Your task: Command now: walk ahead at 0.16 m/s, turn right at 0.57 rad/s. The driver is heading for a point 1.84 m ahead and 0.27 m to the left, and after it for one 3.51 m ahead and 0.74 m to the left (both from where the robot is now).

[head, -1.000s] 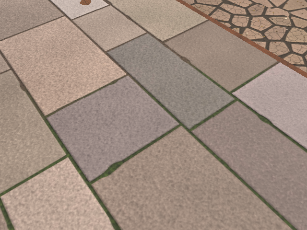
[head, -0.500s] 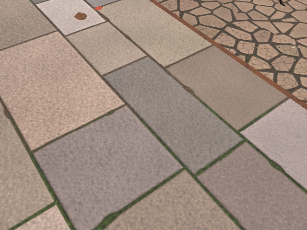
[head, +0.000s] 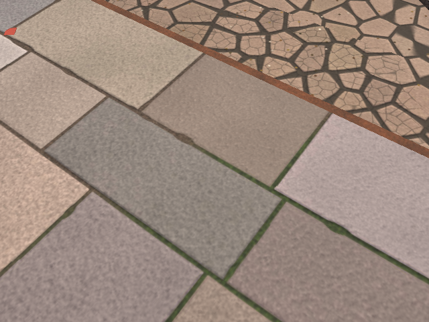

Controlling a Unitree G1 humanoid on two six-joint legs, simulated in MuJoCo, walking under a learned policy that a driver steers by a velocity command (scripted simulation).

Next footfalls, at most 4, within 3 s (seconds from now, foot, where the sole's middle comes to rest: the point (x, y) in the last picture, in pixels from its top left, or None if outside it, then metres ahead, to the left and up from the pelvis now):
0.32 left None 0.18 0.13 -0.78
0.72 right None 0.14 -0.07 -0.78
1.12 left None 0.05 0.13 -0.78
1.50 right None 0.09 -0.09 -0.78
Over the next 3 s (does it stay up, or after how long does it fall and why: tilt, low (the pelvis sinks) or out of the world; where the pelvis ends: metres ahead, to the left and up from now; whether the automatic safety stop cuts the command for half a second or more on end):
stays up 0.55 0.14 0.01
